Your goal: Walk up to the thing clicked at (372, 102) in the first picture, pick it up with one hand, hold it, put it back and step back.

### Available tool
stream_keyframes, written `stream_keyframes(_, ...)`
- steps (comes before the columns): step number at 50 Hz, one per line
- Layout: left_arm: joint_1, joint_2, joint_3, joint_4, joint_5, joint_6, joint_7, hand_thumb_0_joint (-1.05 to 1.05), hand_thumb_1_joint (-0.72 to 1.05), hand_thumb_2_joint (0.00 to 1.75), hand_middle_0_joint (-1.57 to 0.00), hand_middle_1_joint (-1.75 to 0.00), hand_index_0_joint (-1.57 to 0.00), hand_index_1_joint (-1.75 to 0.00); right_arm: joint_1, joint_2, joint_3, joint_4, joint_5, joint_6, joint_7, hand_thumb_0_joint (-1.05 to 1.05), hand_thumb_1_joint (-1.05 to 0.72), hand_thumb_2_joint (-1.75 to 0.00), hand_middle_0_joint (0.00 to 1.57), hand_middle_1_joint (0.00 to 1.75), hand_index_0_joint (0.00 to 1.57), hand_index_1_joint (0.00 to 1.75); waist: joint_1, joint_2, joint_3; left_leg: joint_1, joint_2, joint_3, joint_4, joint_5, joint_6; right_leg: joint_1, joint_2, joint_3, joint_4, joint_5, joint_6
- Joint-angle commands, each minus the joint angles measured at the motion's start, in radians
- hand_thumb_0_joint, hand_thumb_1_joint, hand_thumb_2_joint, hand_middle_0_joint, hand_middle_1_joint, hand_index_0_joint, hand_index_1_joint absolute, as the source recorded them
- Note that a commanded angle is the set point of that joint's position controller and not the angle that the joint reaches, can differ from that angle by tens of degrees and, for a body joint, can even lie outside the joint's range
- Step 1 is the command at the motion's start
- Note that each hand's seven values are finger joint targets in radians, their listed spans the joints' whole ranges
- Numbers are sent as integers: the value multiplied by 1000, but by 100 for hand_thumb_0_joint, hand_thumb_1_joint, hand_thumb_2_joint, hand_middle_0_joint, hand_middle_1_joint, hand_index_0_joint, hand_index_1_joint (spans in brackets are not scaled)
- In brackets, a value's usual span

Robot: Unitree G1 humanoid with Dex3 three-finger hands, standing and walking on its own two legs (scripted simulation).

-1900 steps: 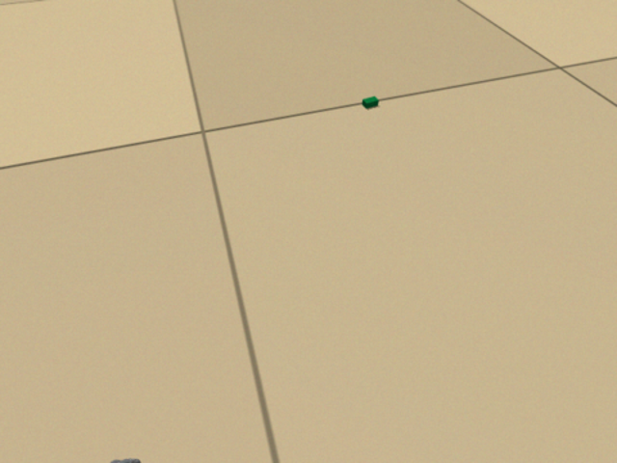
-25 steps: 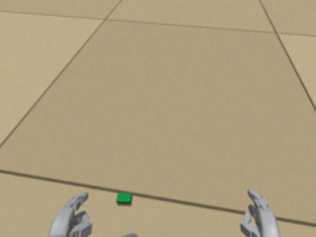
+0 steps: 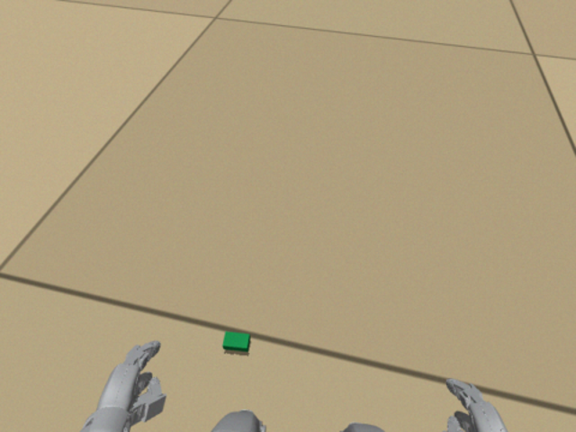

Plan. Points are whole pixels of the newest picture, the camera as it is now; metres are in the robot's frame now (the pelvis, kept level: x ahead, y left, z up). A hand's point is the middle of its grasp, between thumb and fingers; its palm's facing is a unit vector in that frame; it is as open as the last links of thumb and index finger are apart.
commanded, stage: stand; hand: left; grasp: from above
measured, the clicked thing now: (236, 341) +0.47 +0.20 -0.71
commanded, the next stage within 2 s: none
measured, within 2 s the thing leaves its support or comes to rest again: neither
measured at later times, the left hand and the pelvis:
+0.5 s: hand out of the picture +0.05 +0.25 -0.12, palm faces +0.03 -0.95 -0.31, open 7.3 cm; pelvis +0.01 +0.01 +0.04, yaw +0 degrees
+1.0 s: hand out of the picture +0.05 +0.24 -0.11, palm faces +0.02 -0.94 -0.34, open 7.3 cm; pelvis +0.01 +0.00 +0.05, yaw +1 degrees
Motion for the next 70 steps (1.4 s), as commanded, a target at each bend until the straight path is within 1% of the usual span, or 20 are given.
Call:
stream_keyframes(1,-28,157,87,68,0,-101,12,0,90,90,-20,-30,-20,-30,-39,-175,-88,-53,38,-12,29,0,-90,-90,20,30,20,30,22,4,-104,153,35,-60,-217,205,67,97,-47,83,-232,153,-55)
stream_keyframes(3,-52,159,83,150,2,-116,13,0,90,90,-20,-30,-20,-30,-56,-170,-91,-21,38,3,35,0,-90,-90,20,30,20,30,17,-13,-71,154,34,-65,-250,121,67,104,-56,93,-290,92,-53)
stream_keyframes(6,-80,162,86,232,2,-133,11,0,90,90,-20,-30,-20,-30,-51,-179,-96,19,32,20,37,0,-90,-90,20,30,20,30,6,-5,-32,173,36,-74,-294,78,70,110,-57,94,-338,58,-51)
stream_keyframes(10,-60,159,84,345,-9,-149,14,0,90,90,-20,-30,-20,-30,-46,-182,-96,74,36,26,32,0,-90,-90,20,30,20,30,10,32,-36,232,63,-103,-353,192,69,187,-52,69,-357,195,-42)
stream_keyframes(13,-47,162,80,419,-14,-152,15,0,90,90,-20,-30,-20,-30,-49,-190,-93,115,42,36,25,0,-90,-90,20,30,20,30,10,42,-2,247,74,-119,-410,178,64,222,-51,62,-399,211,-41)
stream_keyframes(15,-52,173,78,459,-17,-152,17,0,90,90,-20,-30,-20,-30,-37,-197,-90,143,47,40,21,0,-90,-90,20,30,20,30,-1,40,12,266,77,-119,-438,214,58,239,-54,64,-424,245,-40)
stream_keyframes(18,-53,168,72,511,-21,-151,18,0,90,90,-20,-30,-20,-30,-46,-204,-88,177,52,45,17,0,-90,-90,20,30,20,30,5,73,12,296,91,-127,-483,243,53,288,-56,54,-456,260,-34)
stream_keyframes(20,-51,173,70,543,-23,-152,17,0,90,90,-20,-30,-20,-30,-45,-210,-87,198,55,48,16,0,-90,-90,20,30,20,30,2,60,18,303,91,-124,-507,228,49,318,-59,53,-486,268,-28)
stream_keyframes(23,-55,179,65,586,-21,-152,19,0,90,90,-20,-30,-20,-30,-55,-207,-83,222,60,50,15,0,-90,-90,20,30,20,30,4,45,22,337,91,-117,-524,276,42,336,-68,51,-512,290,-25)
stream_keyframes(26,-69,183,62,612,-21,-150,19,0,90,90,-20,-30,-20,-30,-57,-206,-80,244,62,50,13,0,-90,-90,20,30,20,30,0,42,24,368,94,-111,-543,308,38,336,-69,50,-532,298,-23)
stream_keyframes(28,-77,178,57,628,-20,-146,17,0,90,90,-20,-30,-20,-30,-66,-215,-79,256,62,54,14,0,-90,-90,20,30,20,30,0,59,65,325,96,-126,-588,190,35,340,-62,41,-543,251,-17)
stream_keyframes(31,-80,186,57,652,-19,-143,13,0,90,90,-20,-30,-20,-30,-80,-222,-80,266,62,58,17,0,-90,-90,20,30,20,30,1,58,87,302,97,-134,-624,115,31,343,-61,40,-552,227,-18)
stream_keyframes(37,-97,196,54,678,-23,-153,13,0,90,90,-20,-30,-20,-30,-91,-216,-77,289,64,58,22,0,-90,-90,20,30,20,30,-3,23,53,364,93,-109,-591,207,32,350,-84,59,-600,246,-19)
stream_keyframes(40,-100,205,54,684,-23,-155,11,0,90,90,-20,-30,-20,-30,-99,-222,-75,296,64,59,25,0,-90,-90,20,30,20,30,-3,25,67,356,94,-111,-605,181,28,339,-78,55,-607,229,-16)
stream_keyframes(42,-122,216,57,683,-24,-156,11,0,90,90,-20,-30,-20,-30,-96,-218,-72,300,65,59,26,0,-90,-90,20,30,20,30,-8,7,52,367,94,-102,-597,224,28,353,-86,61,-610,255,-19)
stream_keyframes(46,-113,212,52,696,-24,-158,9,0,90,90,-20,-30,-20,-30,-105,-229,-70,309,67,61,28,0,-90,-90,20,30,20,30,-4,4,52,397,97,-98,-591,238,27,339,-86,65,-626,233,-18)
stream_keyframes(54,-136,231,57,703,-31,-156,5,0,90,90,-20,-30,-20,-30,-93,-227,-60,325,66,63,27,0,-90,-90,20,30,20,30,-8,30,60,359,98,-92,-603,229,22,367,-88,72,-631,246,-23)
stream_keyframes(64,-161,233,61,703,-36,-158,2,0,90,90,-20,-30,-20,-30,-93,-240,-52,331,68,56,22,0,-90,-90,20,30,20,30,-10,23,6,404,113,-82,-591,363,24,409,-97,70,-620,378,-24)
stream_keyframes(67,-159,231,61,702,-38,-161,3,0,90,90,-20,-30,-20,-30,-103,-250,-54,328,69,52,20,0,-90,-90,20,30,20,30,-6,19,-33,441,121,-75,-567,483,28,430,-99,63,-605,483,-23)
stream_keyframes(70,-162,226,59,704,-39,-158,3,0,90,90,-20,-30,-20,-30,-102,-250,-52,331,71,52,19,0,-90,-90,20,30,20,30,-6,22,-25,444,122,-75,-573,490,25,433,-97,57,-604,488,-22)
